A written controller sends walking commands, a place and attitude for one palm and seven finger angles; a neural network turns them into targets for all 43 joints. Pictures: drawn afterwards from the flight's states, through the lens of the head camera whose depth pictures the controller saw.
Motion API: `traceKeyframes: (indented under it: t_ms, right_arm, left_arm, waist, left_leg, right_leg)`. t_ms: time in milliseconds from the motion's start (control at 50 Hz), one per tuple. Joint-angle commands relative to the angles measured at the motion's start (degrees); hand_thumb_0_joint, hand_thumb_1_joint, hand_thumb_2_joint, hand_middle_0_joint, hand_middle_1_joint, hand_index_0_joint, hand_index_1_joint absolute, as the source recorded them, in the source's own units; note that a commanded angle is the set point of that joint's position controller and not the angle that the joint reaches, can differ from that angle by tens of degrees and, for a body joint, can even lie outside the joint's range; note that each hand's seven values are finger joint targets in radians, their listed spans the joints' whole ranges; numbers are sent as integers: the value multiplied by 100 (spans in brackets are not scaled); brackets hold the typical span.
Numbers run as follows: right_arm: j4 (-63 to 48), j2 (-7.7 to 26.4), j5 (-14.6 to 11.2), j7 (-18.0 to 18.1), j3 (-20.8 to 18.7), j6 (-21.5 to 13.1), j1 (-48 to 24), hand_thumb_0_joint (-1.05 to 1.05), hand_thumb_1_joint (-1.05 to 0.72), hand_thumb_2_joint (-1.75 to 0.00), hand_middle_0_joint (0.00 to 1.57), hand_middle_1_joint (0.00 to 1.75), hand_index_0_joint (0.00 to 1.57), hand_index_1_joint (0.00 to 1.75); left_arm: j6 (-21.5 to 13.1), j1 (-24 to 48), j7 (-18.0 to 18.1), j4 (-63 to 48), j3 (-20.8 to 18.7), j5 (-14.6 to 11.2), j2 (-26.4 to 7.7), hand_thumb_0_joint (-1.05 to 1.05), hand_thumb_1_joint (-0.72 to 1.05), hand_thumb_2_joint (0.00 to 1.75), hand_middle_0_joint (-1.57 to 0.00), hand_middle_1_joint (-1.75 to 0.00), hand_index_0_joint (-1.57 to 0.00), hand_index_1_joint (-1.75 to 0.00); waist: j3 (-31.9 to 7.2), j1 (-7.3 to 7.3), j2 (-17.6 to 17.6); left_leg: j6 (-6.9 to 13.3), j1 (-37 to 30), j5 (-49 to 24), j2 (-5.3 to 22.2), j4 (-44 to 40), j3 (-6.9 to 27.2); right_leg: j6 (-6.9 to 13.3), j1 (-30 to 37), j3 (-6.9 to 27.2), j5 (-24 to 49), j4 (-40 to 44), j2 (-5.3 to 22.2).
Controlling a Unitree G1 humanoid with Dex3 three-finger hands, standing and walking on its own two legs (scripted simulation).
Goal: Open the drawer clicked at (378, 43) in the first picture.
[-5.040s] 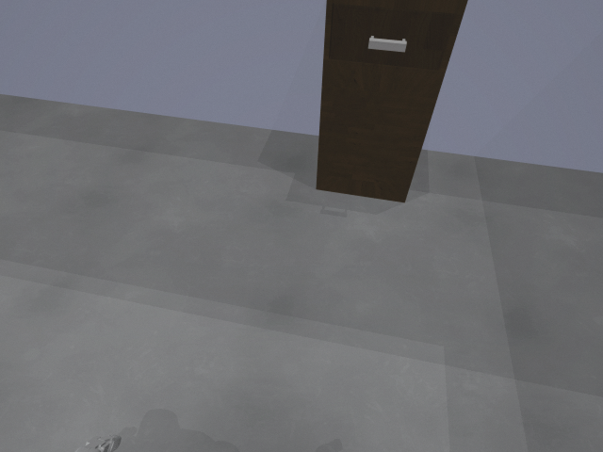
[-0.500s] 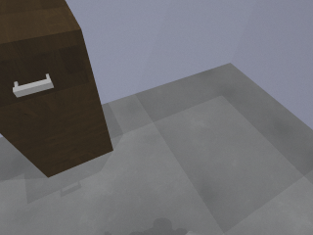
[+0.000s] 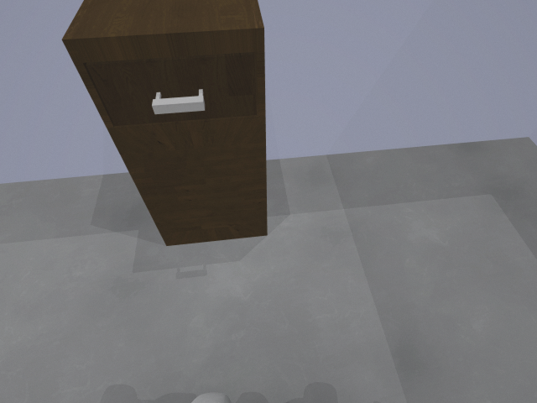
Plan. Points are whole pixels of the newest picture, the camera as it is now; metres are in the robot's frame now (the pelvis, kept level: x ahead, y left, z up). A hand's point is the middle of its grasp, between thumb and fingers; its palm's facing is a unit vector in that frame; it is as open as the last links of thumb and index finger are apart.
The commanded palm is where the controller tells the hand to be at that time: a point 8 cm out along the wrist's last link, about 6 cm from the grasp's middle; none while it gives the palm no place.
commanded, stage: turn to face it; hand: left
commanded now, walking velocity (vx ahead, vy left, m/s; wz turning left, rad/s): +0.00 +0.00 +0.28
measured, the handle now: (179, 99) +0.77 +0.29 -0.02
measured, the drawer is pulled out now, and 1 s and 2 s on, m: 0.00 0.00 0.00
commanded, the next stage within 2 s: take the last steps up to it in 0.20 s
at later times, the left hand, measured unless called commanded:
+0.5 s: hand out of the picture +0.03 +0.22 -0.16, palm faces +0.13 -0.96 -0.26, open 7.4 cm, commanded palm none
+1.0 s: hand out of the picture -0.03 +0.20 -0.18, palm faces +0.22 -0.97 -0.11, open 7.4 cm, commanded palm none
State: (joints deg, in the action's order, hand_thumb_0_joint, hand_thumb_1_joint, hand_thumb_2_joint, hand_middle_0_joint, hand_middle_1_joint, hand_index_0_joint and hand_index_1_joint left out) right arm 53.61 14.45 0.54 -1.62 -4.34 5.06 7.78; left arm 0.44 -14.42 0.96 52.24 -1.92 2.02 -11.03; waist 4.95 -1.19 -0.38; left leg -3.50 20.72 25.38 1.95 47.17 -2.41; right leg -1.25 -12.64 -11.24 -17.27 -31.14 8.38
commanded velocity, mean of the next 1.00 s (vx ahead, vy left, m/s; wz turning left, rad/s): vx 0.22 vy -0.04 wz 0.07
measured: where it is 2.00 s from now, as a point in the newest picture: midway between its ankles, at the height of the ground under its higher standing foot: (270, 378)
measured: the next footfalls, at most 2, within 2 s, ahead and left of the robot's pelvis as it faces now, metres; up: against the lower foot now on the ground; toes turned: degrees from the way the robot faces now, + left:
left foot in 0.06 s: +0.02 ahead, +0.14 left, +0.00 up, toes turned +7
right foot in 0.50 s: +0.04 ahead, -0.09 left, +0.00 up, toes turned +2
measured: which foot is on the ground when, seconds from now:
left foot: up 0.00-0.04, down 0.06-0.50, up 0.52-0.90, down 0.92-1.00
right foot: down 0.00-0.08, up 0.10-0.48, down 0.50-0.92, up 0.94-1.00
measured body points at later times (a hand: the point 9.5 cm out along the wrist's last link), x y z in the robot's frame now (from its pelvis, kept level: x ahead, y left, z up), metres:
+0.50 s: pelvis -0.01 +0.01 +0.00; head -0.01 +0.00 +0.44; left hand +0.03 +0.27 -0.14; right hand +0.06 -0.22 -0.16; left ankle -0.02 +0.13 -0.74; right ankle +0.00 -0.10 -0.74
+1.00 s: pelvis +0.09 +0.07 -0.01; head +0.10 +0.09 +0.44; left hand -0.04 +0.25 -0.17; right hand +0.18 -0.16 -0.15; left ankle +0.10 +0.18 -0.74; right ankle +0.01 -0.07 -0.68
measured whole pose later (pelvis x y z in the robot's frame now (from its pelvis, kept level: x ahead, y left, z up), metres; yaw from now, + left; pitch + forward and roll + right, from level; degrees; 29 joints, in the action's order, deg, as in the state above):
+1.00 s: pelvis +0.09 +0.07 -0.01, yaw +7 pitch -1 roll -1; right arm 59.6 8.1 1.4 0.8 -3.4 -3.0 12.3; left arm 0.1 -25.5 -0.1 68.1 -2.5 1.6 -7.3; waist 2.6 -1.3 -2.3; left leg 1.5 17.3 16.1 4.4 34.5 -9.3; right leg 0.8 -15.9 -3.6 -26.8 -55.7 3.4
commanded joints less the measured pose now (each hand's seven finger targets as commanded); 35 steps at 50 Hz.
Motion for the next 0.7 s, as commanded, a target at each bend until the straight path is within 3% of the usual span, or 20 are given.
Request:
traceKeyframes:
  t_ms: [0, 20, 40, 60, 80, 100, 140, 160, 280, 360, 420, 440, 460, 480, 500, 520, 560, 580, 640, 680]
  right_arm:
    - [-459, 344, 1, 44, 2, -337, 34, 0, -90, -90, 20, 30, 20, 30]
    - [-374, 589, 17, 51, -46, -396, 311, 0, -90, -90, 20, 30, 20, 30]
    - [-385, 1148, 63, 67, -170, -440, 493, 0, -90, -90, 20, 30, 20, 30]
    - [-316, 1482, 44, 95, -231, -400, 778, 0, -90, -90, 20, 30, 20, 30]
    - [-141, 1313, 62, 194, -206, -427, 909, 0, -90, -90, 20, 30, 20, 30]
    - [-168, 1169, 71, 247, -170, -416, 677, 0, -90, -90, 20, 30, 20, 30]
    - [-285, 872, 65, 262, -55, -446, 134, 0, -90, -90, 20, 30, 20, 30]
    - [-294, 817, 58, 263, -34, -467, 98, 0, -90, -90, 20, 30, 20, 30]
    - [-126, 770, 63, 267, -42, -462, 364, 0, -90, -90, 20, 30, 20, 30]
    - [-3, 696, 122, 252, -43, -473, 498, 0, -90, -90, 20, 30, 20, 30]
    - [115, 581, 98, 250, -12, -493, 439, 0, -90, -90, 20, 30, 20, 30]
    - [190, 393, 60, 237, 13, -515, 513, 0, -90, -90, 20, 30, 20, 30]
    - [143, 20, 12, 224, 93, -549, 556, 0, -90, -90, 20, 30, 20, 30]
    - [-114, -52, 37, 183, 131, -549, 178, 0, -90, -90, 20, 30, 20, 30]
    - [-158, 236, 97, 145, 50, -507, 12, 0, -90, -90, 20, 30, 20, 30]
    - [-87, 269, 101, 107, 14, -496, -21, 0, -90, -90, 20, 30, 20, 30]
    - [207, 167, 123, 47, -21, -466, 395, 0, -90, -90, 20, 30, 20, 30]
    - [288, 39, 129, 35, -12, -460, 553, 0, -90, -90, 20, 30, 20, 30]
    - [351, -115, 101, 24, -19, -463, 617, 0, -90, -90, 20, 30, 20, 30]
    - [310, -154, 100, 21, -7, -492, 423, 0, -90, -90, 20, 30, 20, 30]
  left_arm:
    - [-22, -235, 82, -153, -405, -58, -1420, 0, 90, 90, -20, -30, -20, -30]
    - [3, -185, 64, -168, -384, -117, -1303, 0, 90, 90, -20, -30, -20, -30]
    - [31, -225, 32, -294, -333, -145, -979, 0, 90, 90, -20, -30, -20, -30]
    - [55, 43, 28, -494, -206, -108, -711, 0, 90, 90, -20, -30, -20, -30]
    - [149, 349, 92, -420, -206, -87, -756, 0, 90, 90, -20, -30, -20, -30]
    - [155, 441, 74, -349, -246, -119, -765, 0, 90, 90, -20, -30, -20, -30]
    - [133, 206, -1, -122, -262, -118, -768, 0, 90, 90, -20, -30, -20, -30]
    - [134, 137, -15, -49, -255, -119, -738, 0, 90, 90, -20, -30, -20, -30]
    - [163, 285, 7, -43, -189, -129, -618, 0, 90, 90, -20, -30, -20, -30]
    - [65, 218, -47, 62, -115, -93, -452, 0, 90, 90, -20, -30, -20, -30]
    - [-60, -349, -95, 345, -77, -58, -358, 0, 90, 90, -20, -30, -20, -30]
    - [-133, -643, -85, 489, -102, -37, -519, 0, 90, 90, -20, -30, -20, -30]
    - [-203, -980, -32, 587, -181, 21, -853, 0, 90, 90, -20, -30, -20, -30]
    - [-176, -1213, -7, 571, -237, -4, -1209, 0, 90, 90, -20, -30, -20, -30]
    - [-235, -1244, 22, 575, -266, -62, -1179, 0, 90, 90, -20, -30, -20, -30]
    - [-272, -1022, 33, 603, -236, -68, -1004, 0, 90, 90, -20, -30, -20, -30]
    - [-313, -552, 36, 543, -153, -64, -657, 0, 90, 90, -20, -30, -20, -30]
    - [-346, -551, 28, 543, -131, -76, -538, 0, 90, 90, -20, -30, -20, -30]
    - [-425, -781, 30, 730, -100, -76, -434, 0, 90, 90, -20, -30, -20, -30]
    - [-449, -1047, 32, 876, -100, -63, -396, 0, 90, 90, -20, -30, -20, -30]
  waist:
    - [-907, 39, -1193]
    - [-1100, 216, -683]
    - [-1294, 302, 881]
    - [-1082, 468, 1667]
    - [-1067, 573, 1650]
    - [-859, 458, 1505]
    - [-680, 176, 1047]
    - [-656, 151, 941]
    - [-642, 238, 841]
    - [-591, 280, 963]
    - [-390, -4, 660]
    - [-365, -123, 177]
    - [-300, -261, -935]
    - [105, -455, -1664]
    - [244, -450, -1515]
    - [512, -297, -1279]
    - [538, 71, -635]
    - [416, 133, -536]
    - [346, 139, -682]
    - [367, 32, -698]
  left_leg:
    - [116, -696, -884, -182, -1947, -408]
    - [231, -1539, -1771, 77, -2601, -188]
    - [685, -2537, -3388, 1305, -2671, 1252]
    - [1376, -2383, -5054, 2205, -2614, 1949]
    - [1479, -2042, -5053, 2051, -2644, 1887]
    - [1481, -1828, -4790, 1817, -2617, 1697]
    - [1279, -1545, -4403, 1399, -2647, 1127]
    - [1224, -1474, -4329, 1262, -2685, 982]
    - [1334, -1614, -3949, 1231, -2807, 1196]
    - [1328, -1216, -1584, 1238, -3122, 1601]
    - [1103, -430, 0, 983, -2936, 1567]
    - [886, 89, 210, 652, -2374, 1329]
    - [564, 1027, 489, 24, -1090, 572]
    - [410, 1739, 890, -272, 6, 157]
    - [448, 1819, 558, -6, 644, 464]
    - [456, 1811, 140, 109, 1044, 476]
    - [360, 1527, -540, 296, 1372, 306]
    - [307, 1325, -807, 301, 1360, 192]
    - [210, 1222, -1160, 393, 1086, -6]
    - [183, 1272, -1159, 444, 739, -102]
  right_leg:
    - [465, 736, 658, 3155, 84, 1001]
    - [185, 210, 402, 2607, -489, 830]
    - [-191, -1113, 125, 571, -1521, 213]
    - [-339, -1863, 344, -1966, -2354, -95]
    - [-311, -1813, 872, -1885, -2861, -96]
    - [-282, -1905, 1006, -1570, -3177, -114]
    - [-302, -1767, 985, -925, -3248, -127]
    - [-322, -1639, 948, -785, -3181, -165]
    - [-354, -1338, 909, -808, -2166, -357]
    - [-215, -729, 775, -907, -1243, -539]
    - [-129, 376, 603, -222, 228, -674]
    - [-85, 1115, 831, -43, 927, -533]
    - [244, 1652, 2129, -1141, 1640, 489]
    - [815, 1300, 3535, -2072, 2415, 1473]
    - [993, 759, 3894, -2678, 2731, 1585]
    - [998, 397, 3732, -2666, 2814, 1447]
    - [828, 126, 2547, -1771, 2550, 1013]
    - [740, 62, 2051, -1170, 2436, 789]
    - [757, 129, 1557, -492, 2455, 655]
    - [852, 250, 1564, -296, 2431, 677]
